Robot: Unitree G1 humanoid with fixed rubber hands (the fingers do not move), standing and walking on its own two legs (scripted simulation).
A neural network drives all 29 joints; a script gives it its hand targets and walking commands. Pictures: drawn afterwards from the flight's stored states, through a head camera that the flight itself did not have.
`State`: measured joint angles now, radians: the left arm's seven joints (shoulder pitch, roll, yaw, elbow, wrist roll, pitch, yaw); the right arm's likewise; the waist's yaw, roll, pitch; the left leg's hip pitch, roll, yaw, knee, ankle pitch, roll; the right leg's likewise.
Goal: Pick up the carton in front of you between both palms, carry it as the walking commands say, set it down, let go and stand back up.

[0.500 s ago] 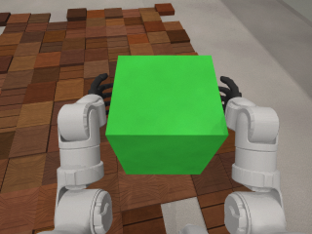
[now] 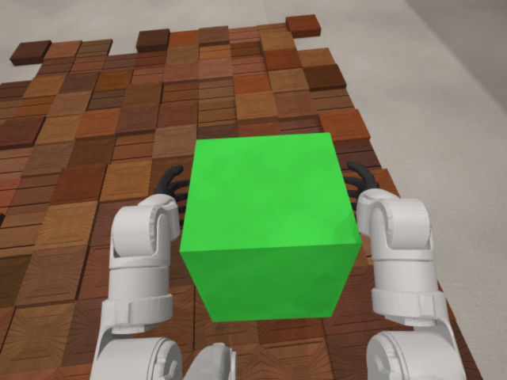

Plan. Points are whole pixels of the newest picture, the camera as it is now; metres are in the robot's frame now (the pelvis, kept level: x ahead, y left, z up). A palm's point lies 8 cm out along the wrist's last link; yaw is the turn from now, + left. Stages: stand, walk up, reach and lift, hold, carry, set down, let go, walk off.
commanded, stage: carry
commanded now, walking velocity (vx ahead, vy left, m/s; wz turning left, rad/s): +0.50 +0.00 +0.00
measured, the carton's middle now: (267, 233) +0.35 +0.01 +0.01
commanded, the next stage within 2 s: none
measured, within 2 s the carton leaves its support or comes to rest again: neither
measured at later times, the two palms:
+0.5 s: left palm (214, 53) +0.66 +0.11 +0.15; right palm (374, 54) +0.65 -0.19 +0.15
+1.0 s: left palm out of the picture +1.02 +0.14 +0.18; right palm out of the picture +1.02 -0.16 +0.18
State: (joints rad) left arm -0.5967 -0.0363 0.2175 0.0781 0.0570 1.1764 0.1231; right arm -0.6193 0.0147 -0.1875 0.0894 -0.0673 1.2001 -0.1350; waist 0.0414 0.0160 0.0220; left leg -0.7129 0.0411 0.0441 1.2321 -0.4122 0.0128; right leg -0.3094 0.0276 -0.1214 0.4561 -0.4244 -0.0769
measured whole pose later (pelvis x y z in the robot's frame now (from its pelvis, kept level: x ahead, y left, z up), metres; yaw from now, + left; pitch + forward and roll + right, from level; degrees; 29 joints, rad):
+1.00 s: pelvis +0.70 -0.01 +0.00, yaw -1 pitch +3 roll -3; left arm -0.59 -0.04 0.18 -0.12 0.08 1.36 0.12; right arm -0.60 0.03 -0.20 -0.11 -0.07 1.38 -0.12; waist 0.02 0.04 -0.17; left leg -0.46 0.07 0.13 0.47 0.04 0.00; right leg -0.09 -0.03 -0.16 0.65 -0.50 -0.19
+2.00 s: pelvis +1.13 +0.01 +0.04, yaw +0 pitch +5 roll +0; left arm -0.72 -0.06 0.25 0.13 0.11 1.23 0.12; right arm -0.67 0.00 -0.25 0.09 -0.07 1.25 -0.12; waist -0.03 0.04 -0.05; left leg -0.29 -0.02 -0.01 0.57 -0.33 0.01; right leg -0.36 0.04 -0.02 0.51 -0.21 0.07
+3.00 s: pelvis +1.21 +0.02 +0.03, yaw +1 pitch +5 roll +0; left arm -0.79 0.05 0.26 0.19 0.04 1.35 0.13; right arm -0.78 -0.02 -0.18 0.21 -0.04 1.32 -0.15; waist -0.07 0.00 -0.15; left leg -0.14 -0.05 -0.01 0.52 -0.47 0.06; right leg -0.52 0.02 -0.08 0.77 -0.38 -0.02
